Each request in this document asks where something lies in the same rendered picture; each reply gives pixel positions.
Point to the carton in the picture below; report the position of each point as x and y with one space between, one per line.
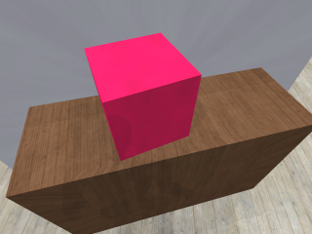
147 89

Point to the pedestal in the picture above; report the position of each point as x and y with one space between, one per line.
68 170

